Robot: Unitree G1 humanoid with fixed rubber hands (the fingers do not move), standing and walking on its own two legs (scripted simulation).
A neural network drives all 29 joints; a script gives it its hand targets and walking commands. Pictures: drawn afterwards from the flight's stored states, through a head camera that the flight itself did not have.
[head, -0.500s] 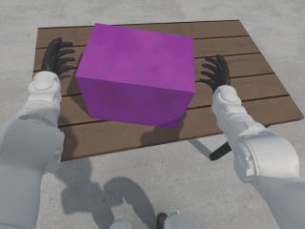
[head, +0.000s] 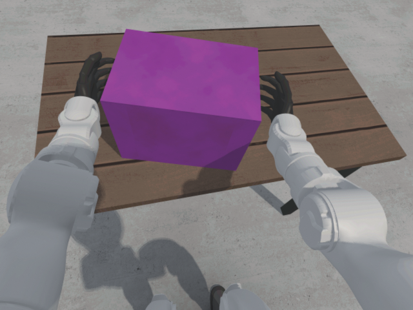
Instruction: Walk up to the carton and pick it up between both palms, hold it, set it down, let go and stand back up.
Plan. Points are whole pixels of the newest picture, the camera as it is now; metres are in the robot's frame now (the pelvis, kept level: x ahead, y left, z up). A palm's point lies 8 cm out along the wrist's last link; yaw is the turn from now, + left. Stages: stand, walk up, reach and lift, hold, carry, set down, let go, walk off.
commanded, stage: reach and lift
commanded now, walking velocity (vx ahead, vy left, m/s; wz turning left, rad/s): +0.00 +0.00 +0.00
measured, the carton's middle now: (185, 106) +0.51 +0.01 +0.03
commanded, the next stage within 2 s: none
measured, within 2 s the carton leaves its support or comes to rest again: neither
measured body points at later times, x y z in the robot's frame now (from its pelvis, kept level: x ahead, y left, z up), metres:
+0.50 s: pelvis +0.01 +0.00 +0.01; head +0.13 +0.04 +0.44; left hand +0.52 +0.19 +0.07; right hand +0.48 -0.17 +0.07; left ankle +0.01 +0.10 -0.69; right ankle +0.03 -0.12 -0.69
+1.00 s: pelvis +0.04 +0.01 +0.04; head +0.16 +0.03 +0.47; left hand +0.52 +0.19 +0.07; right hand +0.47 -0.17 +0.06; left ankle +0.01 +0.10 -0.69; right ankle +0.03 -0.12 -0.69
